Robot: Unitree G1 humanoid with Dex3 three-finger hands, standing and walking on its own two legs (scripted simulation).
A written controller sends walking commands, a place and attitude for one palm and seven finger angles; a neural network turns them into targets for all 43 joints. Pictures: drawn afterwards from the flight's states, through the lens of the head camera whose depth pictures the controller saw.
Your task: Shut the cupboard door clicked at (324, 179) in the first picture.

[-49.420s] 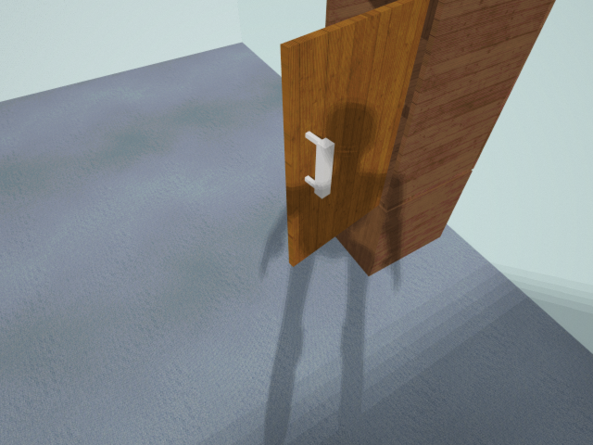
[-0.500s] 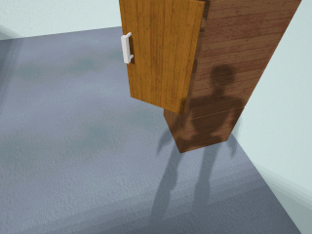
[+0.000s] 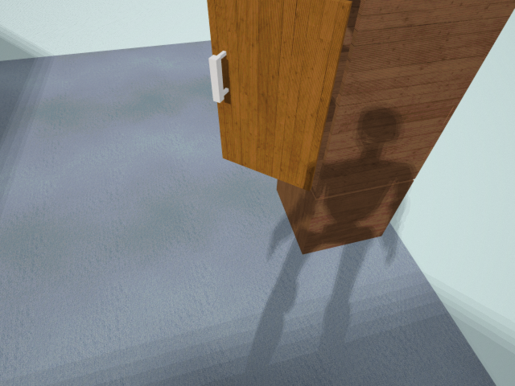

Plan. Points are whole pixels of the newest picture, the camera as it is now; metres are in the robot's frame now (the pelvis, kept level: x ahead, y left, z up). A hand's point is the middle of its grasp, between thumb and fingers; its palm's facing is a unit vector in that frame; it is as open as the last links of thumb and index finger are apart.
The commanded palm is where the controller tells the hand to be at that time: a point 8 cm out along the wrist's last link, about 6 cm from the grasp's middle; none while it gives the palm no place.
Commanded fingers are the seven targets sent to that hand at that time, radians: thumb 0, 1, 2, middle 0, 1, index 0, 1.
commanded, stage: walk to a spot facing it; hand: left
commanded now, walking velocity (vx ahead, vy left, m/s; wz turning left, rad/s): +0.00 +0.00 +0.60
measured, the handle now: (220, 76) +0.89 +0.14 +0.01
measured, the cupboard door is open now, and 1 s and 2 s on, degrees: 48 48 48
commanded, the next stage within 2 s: turn to face it in 1.98 s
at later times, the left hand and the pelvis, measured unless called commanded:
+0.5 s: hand out of the picture +0.01 +0.24 -0.16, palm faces +0.27 -0.92 -0.29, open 7.4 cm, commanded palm none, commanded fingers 0.00 0.90 0.90 -0.20 -0.30 -0.20 -0.30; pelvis -0.02 +0.01 +0.00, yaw +17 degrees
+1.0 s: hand out of the picture -0.10 +0.20 -0.19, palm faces +0.60 -0.76 -0.25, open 7.4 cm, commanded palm none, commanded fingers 0.00 0.90 0.90 -0.20 -0.30 -0.20 -0.30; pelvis -0.02 -0.01 -0.02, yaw +38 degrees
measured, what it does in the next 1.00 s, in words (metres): steps on the spot, turning left: right foot, then left foot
